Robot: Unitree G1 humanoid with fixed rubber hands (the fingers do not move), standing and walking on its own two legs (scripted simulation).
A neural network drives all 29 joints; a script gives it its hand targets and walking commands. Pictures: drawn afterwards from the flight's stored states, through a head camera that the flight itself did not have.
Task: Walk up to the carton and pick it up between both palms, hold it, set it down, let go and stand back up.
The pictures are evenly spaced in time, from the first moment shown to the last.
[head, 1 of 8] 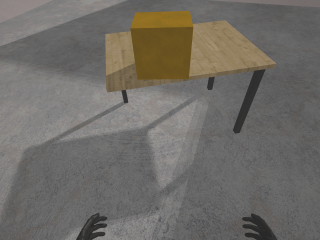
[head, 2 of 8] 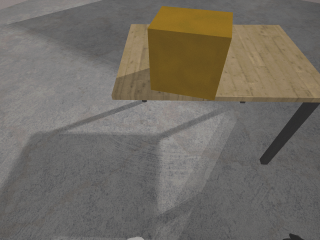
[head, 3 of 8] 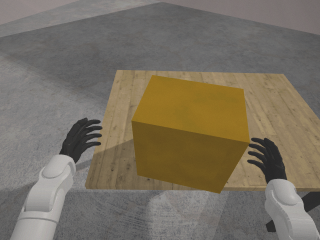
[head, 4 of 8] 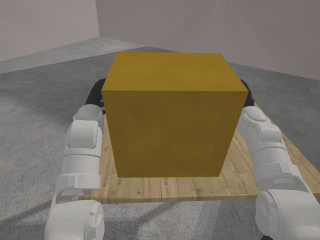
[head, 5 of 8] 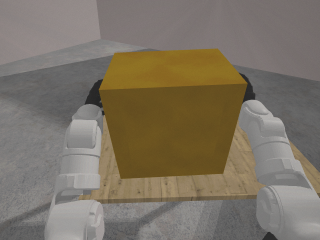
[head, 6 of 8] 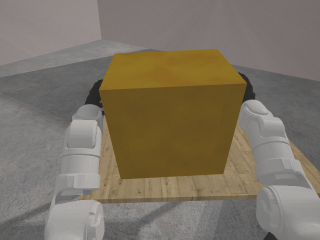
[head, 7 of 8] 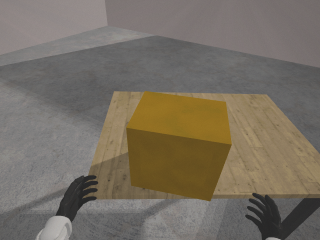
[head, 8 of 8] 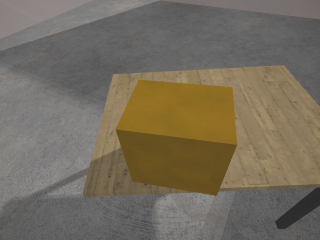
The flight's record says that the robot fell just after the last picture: no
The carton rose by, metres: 0.21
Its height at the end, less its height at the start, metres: +0.00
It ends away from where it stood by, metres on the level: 0.01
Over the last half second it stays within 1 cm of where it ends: yes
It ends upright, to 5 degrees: yes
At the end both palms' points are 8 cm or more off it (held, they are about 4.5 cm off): yes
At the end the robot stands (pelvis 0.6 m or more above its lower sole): yes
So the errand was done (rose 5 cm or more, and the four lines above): yes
